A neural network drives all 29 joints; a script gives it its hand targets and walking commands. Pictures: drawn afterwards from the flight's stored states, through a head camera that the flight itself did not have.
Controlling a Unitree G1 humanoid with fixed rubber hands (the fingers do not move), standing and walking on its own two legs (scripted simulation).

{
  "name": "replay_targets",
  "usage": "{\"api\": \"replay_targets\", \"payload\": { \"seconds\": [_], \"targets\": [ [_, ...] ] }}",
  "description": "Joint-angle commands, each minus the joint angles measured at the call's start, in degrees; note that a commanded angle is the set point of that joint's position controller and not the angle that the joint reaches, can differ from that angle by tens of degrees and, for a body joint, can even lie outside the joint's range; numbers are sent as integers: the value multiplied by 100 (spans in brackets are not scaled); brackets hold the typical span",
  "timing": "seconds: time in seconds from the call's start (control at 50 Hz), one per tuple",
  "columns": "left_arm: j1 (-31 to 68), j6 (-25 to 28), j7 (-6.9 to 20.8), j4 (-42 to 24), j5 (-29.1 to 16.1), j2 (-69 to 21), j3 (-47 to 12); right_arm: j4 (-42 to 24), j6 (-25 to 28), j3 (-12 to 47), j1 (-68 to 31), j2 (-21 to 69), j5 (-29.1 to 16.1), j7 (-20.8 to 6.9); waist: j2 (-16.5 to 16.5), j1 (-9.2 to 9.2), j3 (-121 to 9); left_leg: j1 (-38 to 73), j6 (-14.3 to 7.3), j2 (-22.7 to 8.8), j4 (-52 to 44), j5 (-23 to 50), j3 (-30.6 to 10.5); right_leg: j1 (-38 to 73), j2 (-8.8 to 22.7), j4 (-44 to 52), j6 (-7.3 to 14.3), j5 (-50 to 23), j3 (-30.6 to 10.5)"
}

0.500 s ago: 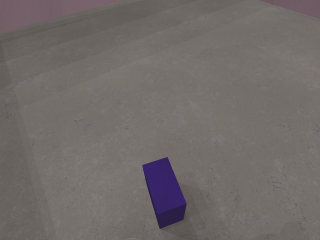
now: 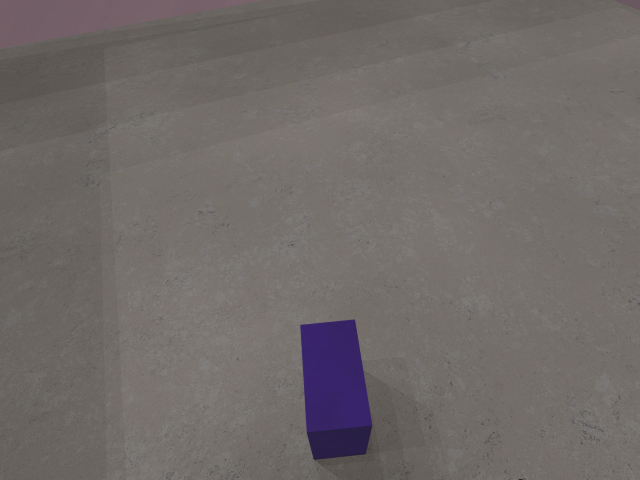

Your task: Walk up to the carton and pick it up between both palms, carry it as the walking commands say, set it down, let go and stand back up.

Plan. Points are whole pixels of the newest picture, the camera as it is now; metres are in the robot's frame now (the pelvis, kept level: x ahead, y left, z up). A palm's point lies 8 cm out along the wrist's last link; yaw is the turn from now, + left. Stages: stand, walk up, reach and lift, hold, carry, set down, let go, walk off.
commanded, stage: walk up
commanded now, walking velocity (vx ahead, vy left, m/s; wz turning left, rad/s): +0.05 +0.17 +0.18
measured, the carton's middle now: (333, 391) +0.44 +0.03 -0.60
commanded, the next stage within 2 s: none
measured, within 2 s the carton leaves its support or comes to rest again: neither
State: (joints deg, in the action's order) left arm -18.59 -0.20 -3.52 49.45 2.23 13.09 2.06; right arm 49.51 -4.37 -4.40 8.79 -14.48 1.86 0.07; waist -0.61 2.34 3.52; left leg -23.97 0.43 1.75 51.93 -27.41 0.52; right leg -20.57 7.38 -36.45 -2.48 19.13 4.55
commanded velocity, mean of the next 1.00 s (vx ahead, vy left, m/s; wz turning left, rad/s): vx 0.00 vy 0.02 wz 0.09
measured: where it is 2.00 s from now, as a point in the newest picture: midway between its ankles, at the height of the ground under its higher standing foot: outside the picture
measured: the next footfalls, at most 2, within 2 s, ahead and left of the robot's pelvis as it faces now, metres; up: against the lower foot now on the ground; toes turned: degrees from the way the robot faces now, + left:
left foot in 0.30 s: +0.04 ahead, +0.18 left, +0.00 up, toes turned +6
right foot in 0.58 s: +0.05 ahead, -0.06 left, +0.00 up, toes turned -4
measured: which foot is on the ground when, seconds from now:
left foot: up 0.00-0.28, down 0.30-0.90, up 0.92-1.00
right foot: down 0.00-0.30, up 0.32-0.56, down 0.58-1.00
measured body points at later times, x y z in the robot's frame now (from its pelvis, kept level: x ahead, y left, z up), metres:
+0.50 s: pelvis +0.00 +0.07 +0.03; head +0.03 +0.09 +0.48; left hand +0.06 +0.32 -0.13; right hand +0.10 -0.18 -0.10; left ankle +0.00 +0.18 -0.72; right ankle +0.00 -0.07 -0.69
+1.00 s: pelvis +0.01 +0.02 +0.02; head +0.03 +0.00 +0.47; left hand +0.03 +0.28 -0.11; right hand +0.06 -0.23 -0.13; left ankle -0.01 +0.17 -0.70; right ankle +0.01 -0.06 -0.72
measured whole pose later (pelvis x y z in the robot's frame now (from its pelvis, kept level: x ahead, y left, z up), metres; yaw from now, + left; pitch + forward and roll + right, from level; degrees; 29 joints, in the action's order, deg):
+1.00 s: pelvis +0.01 +0.02 +0.02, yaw +2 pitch +0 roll +1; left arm -15.3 0.5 -1.6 57.7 1.3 11.6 1.4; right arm 59.4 -2.3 -3.1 13.8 -13.5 0.7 1.4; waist -1.1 1.1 1.4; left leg -15.3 2.2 -1.7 35.3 -22.2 1.0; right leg -11.9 0.7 -26.4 3.2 15.2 6.7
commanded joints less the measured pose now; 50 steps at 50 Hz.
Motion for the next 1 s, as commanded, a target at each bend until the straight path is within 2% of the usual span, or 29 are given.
{"api": "replay_targets", "payload": {
  "seconds": [0.0,0.02,0.04,0.06,0.1,0.16,0.22,0.26,0.28,0.3,0.32,0.34,0.36,0.38,0.42,0.48,0.54,0.56,0.58,0.6,0.64,0.7,0.78,0.8,0.82,0.86,0.9,0.94,0.98],
  "targets": [
    [-821,-74,-89,-145,12,1490,400,-668,-45,-37,-173,-467,74,-93,1324,195,-458,-1544,183,-323,2241,-234,-311,890,2408,2171,1463,-1074,-2685],
    [-294,-65,-69,-235,0,1397,386,-675,-56,-64,-343,-567,40,-124,1555,85,-303,-1356,204,-447,2241,27,-414,526,2046,2296,1306,-558,-2326],
    [-9,-52,-24,-245,33,1247,351,-597,-57,-76,-281,-576,10,-200,1484,-62,-263,-1054,214,-382,1880,362,-334,354,1539,2223,1019,-267,-1717],
    [50,-42,26,-225,44,1163,321,-496,-63,-72,-179,-561,1,-243,1295,-142,-222,-804,270,-276,1531,452,-162,335,1269,2048,844,-645,-1285],
    [-84,-25,50,-179,37,1163,345,-454,-98,-25,-95,-497,-23,-286,1201,-156,-229,-580,341,-212,823,506,-11,488,1175,1956,771,-885,-915],
    [-62,-41,105,-242,56,1291,409,-535,-81,110,-257,-432,-63,-288,1493,-114,-247,-220,297,-268,-233,503,108,568,1217,2010,829,-776,-708],
    [295,-97,254,-396,40,1364,465,-423,38,237,-39,-350,-112,-233,1621,-288,-354,775,186,-177,-1618,687,441,285,1023,1818,759,-499,-391],
    [90,-154,310,-387,12,1099,408,-143,159,212,388,-464,-115,-174,952,-435,-552,1510,104,-189,-2478,1152,408,121,658,1038,543,-583,-130],
    [-91,-171,333,-394,-20,639,260,-11,264,167,607,-740,-104,-137,85,-432,-466,1625,56,-776,-3205,1190,-298,-144,174,164,312,-12,244],
    [-116,-203,327,-583,-46,294,104,-96,380,43,650,-1330,-52,-111,-1418,-386,-289,1503,-230,-2168,-3854,1830,-2214,-1047,-398,-750,-5,1252,236],
    [138,-320,275,-573,-120,558,169,-139,427,-3,539,-1378,-40,-80,-1538,-359,-188,1029,-554,-2399,-4134,1582,-2470,-944,-276,-1213,75,1319,-349],
    [177,-342,293,-437,-164,626,197,-131,437,88,177,-1110,-48,-39,-1310,-298,-87,847,-594,-2047,-4117,1511,-2013,-681,-255,-1296,132,1007,-672],
    [-39,-313,335,-252,-165,572,190,-143,448,224,-211,-813,-70,0,-1246,-168,-132,891,-570,-1695,-4040,1654,-1273,-362,-272,-1189,182,567,-674],
    [-152,-273,365,-140,-154,578,192,-135,461,279,-369,-682,-70,38,-1269,-119,-218,1017,-589,-1468,-3907,2106,-907,-135,-349,-1182,177,344,-570],
    [-157,-231,375,-16,-110,582,173,9,518,306,-202,-615,-59,83,-1111,-93,-414,1380,-632,-1432,-3640,3196,-599,112,-444,-959,195,336,-492],
    [130,-191,308,27,-134,491,99,215,530,208,112,-712,-52,128,-881,-190,-424,1796,-738,-1627,-3458,3768,-610,261,-506,-90,171,398,-341],
    [25,-86,262,204,-148,302,-9,432,468,131,241,-732,-102,124,-830,-83,-422,1764,-591,-1391,-3098,3460,-441,956,-585,1492,215,-522,-11],
    [-29,-28,241,266,-129,397,14,493,470,140,389,-592,-114,110,-622,-64,-500,1539,-476,-1229,-2971,3075,-413,1337,-340,1610,236,-891,-166],
    [-85,20,218,291,-109,588,50,497,477,140,503,-448,-130,90,-262,-104,-559,1201,-354,-1021,-2785,2480,-345,1627,55,1538,288,-1608,-486],
    [243,31,222,401,-112,679,45,485,452,224,446,-212,-142,73,556,-206,-305,1039,-125,-571,-2873,1735,-71,1323,246,1646,459,-1821,-1011],
    [270,28,214,592,-131,529,-8,530,416,184,325,-243,-137,84,822,-212,-67,1303,-26,-584,-2982,1664,57,1046,157,1860,520,-1595,-848],
    [204,-71,183,722,-188,554,66,613,464,47,524,-626,-107,148,464,-213,-185,1506,-224,-1247,-3088,2570,-448,949,-196,1350,352,-1595,-285],
    [165,-157,236,662,-136,434,117,683,411,-43,824,-855,-58,268,-620,-321,-251,1625,-812,-2209,-3304,3035,-1488,93,-464,159,125,-213,-17],
    [135,-163,244,636,-131,382,129,640,403,-47,718,-802,-37,269,-836,-293,-267,1379,-884,-2272,-3362,3102,-1475,159,-465,-104,112,50,-74],
    [39,-149,249,631,-129,321,112,575,398,-29,499,-722,-24,251,-970,-201,-270,1095,-787,-2131,-3363,2986,-1233,410,-422,3,132,97,-124],
    [-128,-17,258,621,-100,266,8,644,339,74,336,-425,-41,175,-844,-33,-92,638,-260,-1191,-3077,1956,-330,1132,-218,1391,230,-492,-204],
    [-26,78,209,641,-83,787,111,641,313,180,401,-60,-89,154,746,-66,-38,390,140,-354,-2298,983,336,1061,782,2227,619,-1061,-1602],
    [-6,138,167,663,-57,811,110,748,227,91,490,-164,-134,129,784,-10,-84,186,189,-390,-1485,238,-16,1246,1250,2420,889,-1897,-2024],
    [194,158,115,727,-120,681,86,858,227,44,650,-216,-145,104,707,-87,-213,185,165,-410,-1023,247,-188,1384,1136,2133,931,-2674,-1536]
  ]
}}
